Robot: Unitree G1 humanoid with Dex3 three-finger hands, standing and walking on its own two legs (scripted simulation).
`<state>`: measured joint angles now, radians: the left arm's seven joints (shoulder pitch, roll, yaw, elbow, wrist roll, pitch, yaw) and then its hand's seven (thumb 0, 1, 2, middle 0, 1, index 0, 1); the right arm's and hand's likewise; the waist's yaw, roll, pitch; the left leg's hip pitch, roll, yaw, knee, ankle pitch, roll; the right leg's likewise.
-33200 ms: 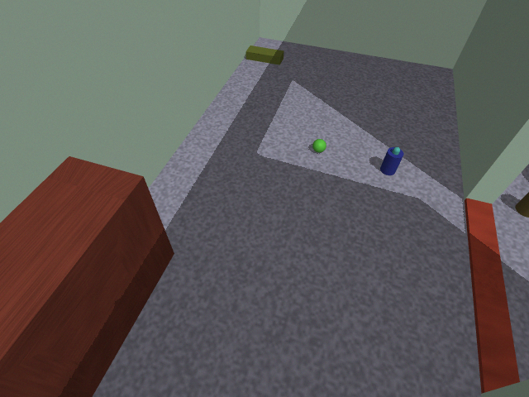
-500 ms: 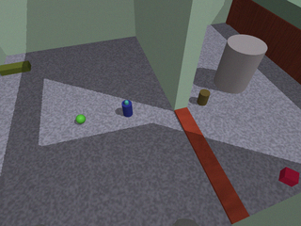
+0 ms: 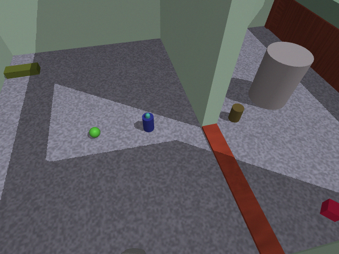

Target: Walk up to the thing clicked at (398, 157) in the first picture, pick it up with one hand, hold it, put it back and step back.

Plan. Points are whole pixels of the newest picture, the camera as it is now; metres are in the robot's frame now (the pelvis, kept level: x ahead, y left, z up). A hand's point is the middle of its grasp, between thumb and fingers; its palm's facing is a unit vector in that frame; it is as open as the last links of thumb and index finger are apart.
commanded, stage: step back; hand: left
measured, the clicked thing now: (148, 121) +1.02 +0.18 -0.68
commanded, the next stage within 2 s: stand in 0.32 s
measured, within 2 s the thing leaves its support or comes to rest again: neither
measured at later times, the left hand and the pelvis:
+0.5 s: hand out of the picture +0.12 +0.26 -0.13, palm faces -0.04 -0.94 -0.35, open 7.4 cm; pelvis +0.02 +0.01 +0.02, yaw -2 degrees
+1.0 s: hand out of the picture +0.08 +0.25 -0.14, palm faces -0.07 -0.94 -0.34, open 7.4 cm; pelvis +0.00 +0.00 +0.02, yaw -2 degrees
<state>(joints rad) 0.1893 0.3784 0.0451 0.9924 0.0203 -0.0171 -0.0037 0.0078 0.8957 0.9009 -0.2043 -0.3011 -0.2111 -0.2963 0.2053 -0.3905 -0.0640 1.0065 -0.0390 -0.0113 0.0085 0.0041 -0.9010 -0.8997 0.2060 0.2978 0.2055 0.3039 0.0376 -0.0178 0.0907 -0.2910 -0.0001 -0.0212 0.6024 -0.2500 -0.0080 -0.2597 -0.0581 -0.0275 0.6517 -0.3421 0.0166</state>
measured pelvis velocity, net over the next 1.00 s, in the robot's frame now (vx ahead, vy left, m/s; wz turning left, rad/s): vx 0.00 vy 0.00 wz -0.03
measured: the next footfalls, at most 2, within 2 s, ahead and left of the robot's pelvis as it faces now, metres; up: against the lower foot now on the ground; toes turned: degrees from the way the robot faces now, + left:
none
